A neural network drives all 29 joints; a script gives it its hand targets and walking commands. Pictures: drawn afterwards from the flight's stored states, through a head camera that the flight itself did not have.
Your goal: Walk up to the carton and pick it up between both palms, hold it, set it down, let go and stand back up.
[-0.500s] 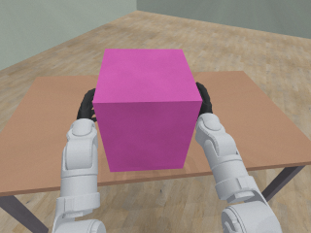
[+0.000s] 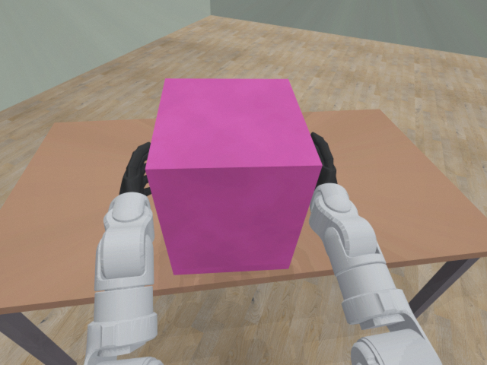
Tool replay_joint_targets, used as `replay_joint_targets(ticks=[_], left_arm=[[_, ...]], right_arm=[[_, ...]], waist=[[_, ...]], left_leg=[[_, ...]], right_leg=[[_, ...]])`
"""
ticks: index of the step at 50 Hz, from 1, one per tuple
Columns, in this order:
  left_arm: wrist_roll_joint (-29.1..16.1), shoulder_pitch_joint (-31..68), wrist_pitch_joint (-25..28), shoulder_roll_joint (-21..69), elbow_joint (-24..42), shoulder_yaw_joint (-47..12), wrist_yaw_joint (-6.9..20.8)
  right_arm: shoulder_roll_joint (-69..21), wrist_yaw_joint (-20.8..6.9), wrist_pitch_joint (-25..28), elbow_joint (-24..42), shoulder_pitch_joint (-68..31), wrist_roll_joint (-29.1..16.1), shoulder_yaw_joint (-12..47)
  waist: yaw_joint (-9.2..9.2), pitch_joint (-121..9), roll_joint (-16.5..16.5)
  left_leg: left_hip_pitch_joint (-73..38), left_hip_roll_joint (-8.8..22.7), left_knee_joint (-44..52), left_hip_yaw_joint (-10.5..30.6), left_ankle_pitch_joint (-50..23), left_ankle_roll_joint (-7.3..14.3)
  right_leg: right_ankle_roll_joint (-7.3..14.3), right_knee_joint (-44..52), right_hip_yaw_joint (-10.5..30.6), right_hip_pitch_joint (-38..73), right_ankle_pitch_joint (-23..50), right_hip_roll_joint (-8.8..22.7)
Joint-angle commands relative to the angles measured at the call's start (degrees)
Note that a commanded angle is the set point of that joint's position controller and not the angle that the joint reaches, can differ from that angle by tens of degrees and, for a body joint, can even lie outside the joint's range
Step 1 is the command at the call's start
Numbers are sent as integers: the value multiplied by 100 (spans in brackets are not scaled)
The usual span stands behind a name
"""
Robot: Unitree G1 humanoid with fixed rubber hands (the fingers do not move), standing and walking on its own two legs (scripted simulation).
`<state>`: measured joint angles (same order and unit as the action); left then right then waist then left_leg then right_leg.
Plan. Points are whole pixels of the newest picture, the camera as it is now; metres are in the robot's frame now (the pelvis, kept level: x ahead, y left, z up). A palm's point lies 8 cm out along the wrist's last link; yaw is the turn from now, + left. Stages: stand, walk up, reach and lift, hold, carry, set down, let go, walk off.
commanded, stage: hold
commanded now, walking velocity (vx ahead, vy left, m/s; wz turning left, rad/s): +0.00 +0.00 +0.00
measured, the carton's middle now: (230, 178) +0.38 +0.01 +0.15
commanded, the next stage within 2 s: none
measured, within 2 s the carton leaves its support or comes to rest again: neither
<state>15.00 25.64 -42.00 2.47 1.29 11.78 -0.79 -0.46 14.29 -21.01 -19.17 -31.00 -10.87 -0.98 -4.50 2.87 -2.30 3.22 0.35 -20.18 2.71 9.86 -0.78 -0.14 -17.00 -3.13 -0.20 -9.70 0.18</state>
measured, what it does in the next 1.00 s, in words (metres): stands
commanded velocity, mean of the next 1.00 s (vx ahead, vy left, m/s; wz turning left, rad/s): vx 0.00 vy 0.00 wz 0.00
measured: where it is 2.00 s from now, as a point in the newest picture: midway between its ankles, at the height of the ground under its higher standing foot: outside the picture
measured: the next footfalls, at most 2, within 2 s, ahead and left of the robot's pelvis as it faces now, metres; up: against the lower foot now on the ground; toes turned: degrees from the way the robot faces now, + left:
none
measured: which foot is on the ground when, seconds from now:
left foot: down 0.00-1.00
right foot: down 0.00-1.00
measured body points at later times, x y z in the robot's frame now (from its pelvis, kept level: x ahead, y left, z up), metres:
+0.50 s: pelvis -0.01 -0.01 +0.00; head -0.04 +0.01 +0.45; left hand +0.36 +0.15 +0.16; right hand +0.36 -0.14 +0.16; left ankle +0.02 +0.12 -0.75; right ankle +0.01 -0.12 -0.75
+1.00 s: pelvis -0.02 -0.01 +0.00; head -0.05 +0.02 +0.45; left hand +0.35 +0.15 +0.16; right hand +0.36 -0.14 +0.17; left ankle +0.02 +0.12 -0.75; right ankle +0.00 -0.12 -0.75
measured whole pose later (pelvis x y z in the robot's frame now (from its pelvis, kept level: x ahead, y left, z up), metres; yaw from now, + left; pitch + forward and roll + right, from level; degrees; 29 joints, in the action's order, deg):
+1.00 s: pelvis -0.02 -0.01 +0.00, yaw +0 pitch -8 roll +0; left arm 16.7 31.1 -40.9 2.5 -6.5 15.1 0.1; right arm -2.0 12.5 -19.7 -27.8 -36.5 -7.2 -5.0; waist -3.5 2.7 -3.1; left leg 2.9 0.5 -19.0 2.3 8.1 -0.9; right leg 0.3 -18.4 -2.7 -1.3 -9.1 0.1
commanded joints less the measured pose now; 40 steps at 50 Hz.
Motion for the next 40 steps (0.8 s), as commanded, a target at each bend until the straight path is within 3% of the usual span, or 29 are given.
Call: replay_joint_targets(ticks=[1,4,12,18,24,26,27,28,30,34,40], left_arm=[[-972,4623,643,2784,1295,-3023,848],[-929,4685,591,2770,1211,-2921,908],[-946,4771,670,2783,1186,-2923,890],[-807,4828,660,2691,862,-2662,985],[-985,5002,810,2801,1092,-2876,950],[-914,4969,797,2772,973,-2878,929],[-1087,4556,768,3093,1359,-3295,915],[-1108,4541,784,2926,1463,-3322,870],[-1033,4633,746,2826,1336,-3097,857],[-758,4626,575,2776,971,-2826,958],[-915,5073,655,2964,1050,-3041,885]], right_arm=[[-3016,-863,331,1577,-4324,-503,2617],[-2967,-880,306,1397,-4357,-437,2480],[-3127,-864,419,1558,-4583,-510,2659],[-3192,-868,379,1097,-4505,-360,2458],[-3298,-839,491,1319,-4644,-410,2568],[-3123,-850,441,1074,-4452,-353,2429],[-3223,-801,639,2257,-4820,-487,2778],[-2982,-720,551,2224,-4552,-564,2792],[-2885,-710,430,1919,-4445,-533,2689],[-2811,-845,328,1355,-4344,-268,2248],[-3039,-940,439,1455,-4856,-301,2299]], waist=[[-19,-2633,489],[-24,-2522,464],[44,-2808,442],[45,-2413,313],[-17,-2880,383],[-89,-2655,528],[13,-3526,448],[-62,-3383,561],[-98,-2967,455],[-73,-2197,503],[-19,-2744,648]], left_leg=[[-977,-249,89,-235,-1873,-219],[-863,-253,205,-281,-1542,-184],[-981,-294,70,-288,-1850,-156],[-736,-318,277,-338,-1272,-61],[-880,-326,116,-303,-1675,-138],[-958,-301,160,-274,-1574,-216],[-1341,-277,-178,-232,-2455,-240],[-1352,-316,-252,-189,-2613,-304],[-1275,-323,-142,-242,-2364,-298],[-737,-250,343,-311,-1069,-166],[-933,-256,183,-296,-1289,-190]], right_leg=[[-213,99,-101,544,1269,-300],[-222,132,-88,579,1004,-271],[-269,63,-85,716,1481,-263],[-300,131,-66,666,1127,-188],[-327,11,-116,793,1617,-243],[-288,71,-115,567,1318,-235],[-265,-72,-223,865,2098,-398],[-274,-32,-173,848,2175,-385],[-303,4,-193,610,1868,-368],[-196,173,-173,381,644,-278],[-180,103,-199,339,768,-294]])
